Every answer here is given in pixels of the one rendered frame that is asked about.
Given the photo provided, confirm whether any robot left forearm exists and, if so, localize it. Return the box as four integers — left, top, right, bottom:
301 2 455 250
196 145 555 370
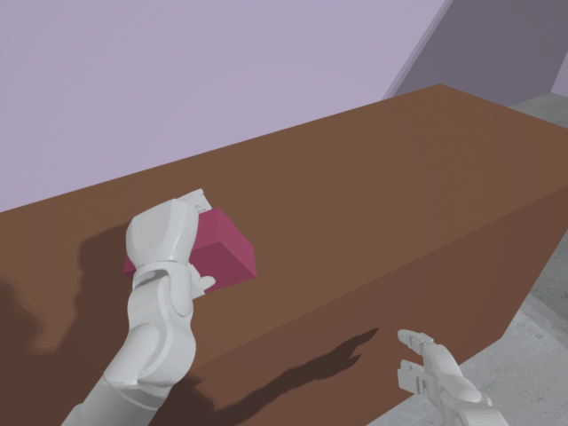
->
61 261 196 426

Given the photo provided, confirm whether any robot right hand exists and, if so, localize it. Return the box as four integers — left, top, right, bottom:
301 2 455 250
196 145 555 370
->
398 329 463 408

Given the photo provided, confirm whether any robot right forearm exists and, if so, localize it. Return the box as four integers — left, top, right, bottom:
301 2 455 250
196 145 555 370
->
436 375 509 426

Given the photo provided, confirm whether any table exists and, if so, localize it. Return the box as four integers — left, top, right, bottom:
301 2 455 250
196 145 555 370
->
0 83 568 426

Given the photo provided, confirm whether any robot left hand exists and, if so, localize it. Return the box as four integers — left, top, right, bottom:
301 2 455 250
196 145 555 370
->
126 189 216 300

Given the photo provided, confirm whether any sponge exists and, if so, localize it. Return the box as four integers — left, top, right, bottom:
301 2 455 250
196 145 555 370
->
123 207 256 293

